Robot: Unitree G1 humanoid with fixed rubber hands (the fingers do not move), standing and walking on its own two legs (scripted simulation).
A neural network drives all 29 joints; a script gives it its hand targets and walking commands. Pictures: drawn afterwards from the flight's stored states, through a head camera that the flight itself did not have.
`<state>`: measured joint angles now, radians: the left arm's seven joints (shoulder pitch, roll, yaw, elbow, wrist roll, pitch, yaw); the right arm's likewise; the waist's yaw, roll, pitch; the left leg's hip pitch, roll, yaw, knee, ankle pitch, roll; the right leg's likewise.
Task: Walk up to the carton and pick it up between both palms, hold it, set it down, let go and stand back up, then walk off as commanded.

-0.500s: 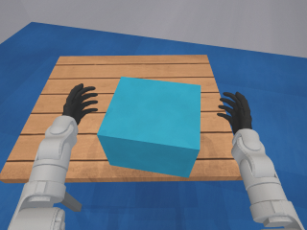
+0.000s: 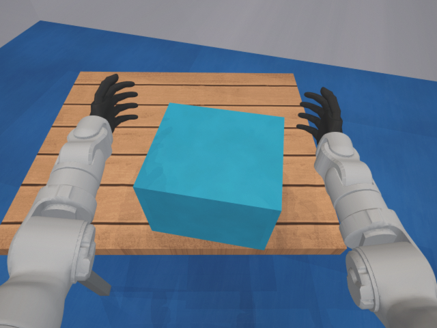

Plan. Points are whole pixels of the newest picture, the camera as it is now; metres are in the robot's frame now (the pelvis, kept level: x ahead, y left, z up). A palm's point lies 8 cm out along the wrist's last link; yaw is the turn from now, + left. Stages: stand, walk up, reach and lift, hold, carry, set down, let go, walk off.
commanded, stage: reach and lift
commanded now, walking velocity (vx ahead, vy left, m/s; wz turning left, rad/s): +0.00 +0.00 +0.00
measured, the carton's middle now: (216, 175) +0.45 +0.01 -0.04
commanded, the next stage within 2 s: none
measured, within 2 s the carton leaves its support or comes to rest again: neither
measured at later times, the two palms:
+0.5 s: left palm (116, 163) +0.43 +0.22 +0.03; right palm (308, 168) +0.42 -0.18 +0.03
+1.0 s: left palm (132, 167) +0.44 +0.19 +0.01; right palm (305, 173) +0.42 -0.18 +0.00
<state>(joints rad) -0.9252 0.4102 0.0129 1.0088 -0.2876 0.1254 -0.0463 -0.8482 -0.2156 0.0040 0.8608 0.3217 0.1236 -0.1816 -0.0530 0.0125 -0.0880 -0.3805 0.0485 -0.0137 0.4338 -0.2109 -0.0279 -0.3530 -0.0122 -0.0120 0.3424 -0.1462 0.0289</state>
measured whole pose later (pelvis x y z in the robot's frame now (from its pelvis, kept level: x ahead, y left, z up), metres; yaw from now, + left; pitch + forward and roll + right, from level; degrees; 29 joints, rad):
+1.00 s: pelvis -0.02 +0.01 -0.05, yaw +0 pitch +27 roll -2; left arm -1.04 0.29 -0.09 1.53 -0.34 -0.44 -0.03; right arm -0.95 -0.19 0.02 1.26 0.30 -0.32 -0.15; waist -0.03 0.05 -0.26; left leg -0.96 0.03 -0.02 0.79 -0.30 -0.02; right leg -0.95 -0.03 -0.01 0.73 -0.26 0.04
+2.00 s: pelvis +0.02 +0.01 -0.01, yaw +0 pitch +18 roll -1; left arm -0.84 0.18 0.29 1.42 0.12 -0.59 -0.05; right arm -0.72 -0.03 -0.52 1.16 -0.27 -0.55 -0.13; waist -0.03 0.04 -0.10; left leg -0.55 0.03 0.00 0.46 -0.23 -0.01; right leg -0.52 -0.03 -0.02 0.38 -0.16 0.04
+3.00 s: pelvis +0.00 +0.01 -0.01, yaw -1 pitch +23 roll -1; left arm -0.82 0.14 0.26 1.39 0.11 -0.71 0.01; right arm -0.75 -0.10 -0.49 1.31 -0.26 -0.75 -0.15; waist 0.01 0.03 -0.18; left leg -0.66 0.04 0.02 0.43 -0.17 -0.01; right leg -0.62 -0.03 -0.03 0.31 -0.09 0.04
